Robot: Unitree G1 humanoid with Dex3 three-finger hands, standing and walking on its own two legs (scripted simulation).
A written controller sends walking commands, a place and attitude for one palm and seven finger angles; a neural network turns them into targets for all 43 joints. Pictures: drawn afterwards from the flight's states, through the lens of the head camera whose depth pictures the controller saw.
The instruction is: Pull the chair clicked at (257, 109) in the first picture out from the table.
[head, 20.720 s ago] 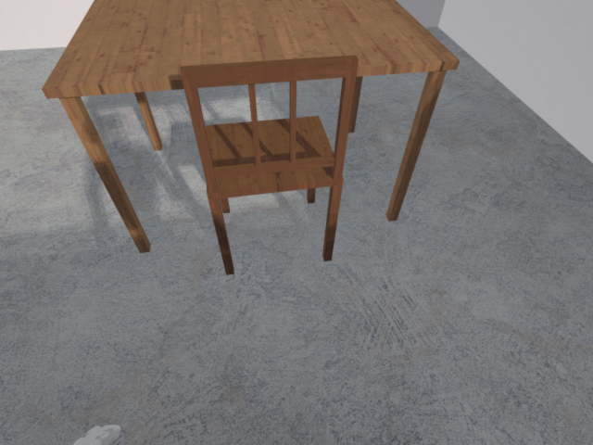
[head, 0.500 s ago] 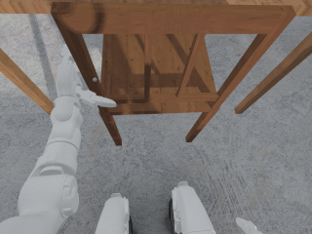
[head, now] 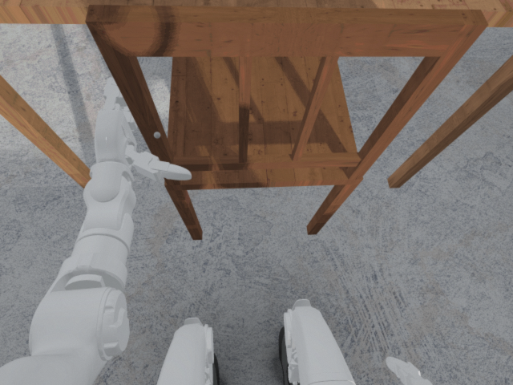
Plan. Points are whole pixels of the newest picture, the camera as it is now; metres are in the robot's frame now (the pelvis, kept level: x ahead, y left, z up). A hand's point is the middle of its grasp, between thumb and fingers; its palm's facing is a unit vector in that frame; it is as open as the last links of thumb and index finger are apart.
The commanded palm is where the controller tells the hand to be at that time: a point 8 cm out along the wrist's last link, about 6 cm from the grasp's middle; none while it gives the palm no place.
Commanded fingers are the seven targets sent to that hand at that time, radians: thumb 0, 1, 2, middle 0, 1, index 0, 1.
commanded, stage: hook a spindle and tug to test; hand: left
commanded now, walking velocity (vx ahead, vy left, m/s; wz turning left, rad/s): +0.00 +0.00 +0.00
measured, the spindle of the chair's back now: (243, 117) +0.51 -0.01 +0.03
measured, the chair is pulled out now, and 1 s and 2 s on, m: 0.00 0.00 0.06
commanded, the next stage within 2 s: step backward, pulling the chair out in 1.38 s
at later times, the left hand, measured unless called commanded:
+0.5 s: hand (160, 132) +0.49 +0.12 +0.03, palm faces +0.00 -1.00 -0.04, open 10.6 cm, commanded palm +0.46 +0.16 +0.03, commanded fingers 0.00 0.45 0.71 -0.50 -1.45 -0.50 -1.45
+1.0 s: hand (160, 136) +0.48 +0.12 +0.03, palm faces -0.01 -1.00 -0.03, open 5.9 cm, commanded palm +0.44 +0.17 +0.03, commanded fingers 0.00 0.90 0.90 -0.50 -1.45 -0.50 -1.45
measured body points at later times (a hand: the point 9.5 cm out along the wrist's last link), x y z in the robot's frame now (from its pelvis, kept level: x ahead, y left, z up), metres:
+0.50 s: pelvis +0.00 +0.00 +0.00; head +0.16 +0.00 +0.42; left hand +0.48 +0.17 +0.03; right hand +0.06 -0.26 -0.12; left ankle +0.01 +0.12 -0.61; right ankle +0.06 -0.14 -0.61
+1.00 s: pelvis +0.02 +0.00 +0.01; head +0.17 +0.01 +0.43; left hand +0.48 +0.17 +0.04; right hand +0.09 -0.26 -0.11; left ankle +0.01 +0.12 -0.61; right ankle +0.06 -0.14 -0.61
